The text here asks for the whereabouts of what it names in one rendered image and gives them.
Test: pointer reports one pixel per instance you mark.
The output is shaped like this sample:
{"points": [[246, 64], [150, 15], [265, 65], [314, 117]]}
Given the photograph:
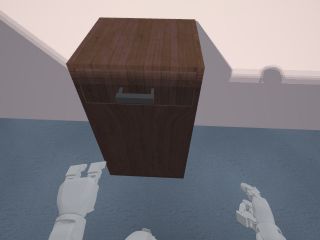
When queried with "left robot hand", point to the left robot hand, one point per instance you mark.
{"points": [[78, 195]]}

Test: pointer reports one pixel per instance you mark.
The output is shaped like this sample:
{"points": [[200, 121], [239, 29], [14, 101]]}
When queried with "right robot hand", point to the right robot hand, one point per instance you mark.
{"points": [[258, 211]]}

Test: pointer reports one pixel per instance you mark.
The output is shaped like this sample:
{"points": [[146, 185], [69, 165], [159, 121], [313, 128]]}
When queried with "robot left shin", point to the robot left shin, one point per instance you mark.
{"points": [[146, 230]]}

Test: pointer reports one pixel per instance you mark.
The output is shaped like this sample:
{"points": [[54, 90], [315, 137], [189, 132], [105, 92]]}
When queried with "left robot forearm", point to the left robot forearm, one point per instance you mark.
{"points": [[68, 227]]}

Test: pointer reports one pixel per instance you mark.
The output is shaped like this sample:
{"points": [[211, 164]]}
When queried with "handle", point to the handle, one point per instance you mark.
{"points": [[134, 97]]}

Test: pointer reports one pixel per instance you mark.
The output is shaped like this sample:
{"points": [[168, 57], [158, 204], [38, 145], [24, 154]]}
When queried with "cabinet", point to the cabinet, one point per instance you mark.
{"points": [[141, 140]]}

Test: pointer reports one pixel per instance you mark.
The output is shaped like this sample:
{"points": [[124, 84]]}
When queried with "drawer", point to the drawer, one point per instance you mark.
{"points": [[175, 88]]}

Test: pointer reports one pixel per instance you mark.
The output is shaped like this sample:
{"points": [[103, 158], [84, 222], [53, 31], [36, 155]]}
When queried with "right robot forearm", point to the right robot forearm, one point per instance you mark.
{"points": [[268, 231]]}

